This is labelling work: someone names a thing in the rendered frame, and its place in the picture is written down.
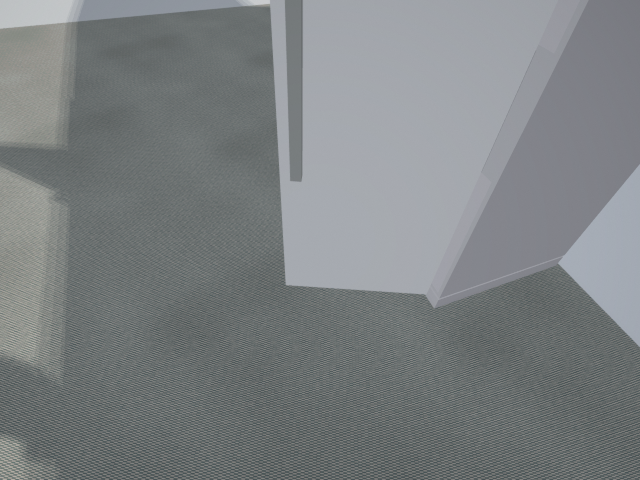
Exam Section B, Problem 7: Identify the fridge door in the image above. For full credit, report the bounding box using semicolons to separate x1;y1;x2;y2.
270;0;558;294

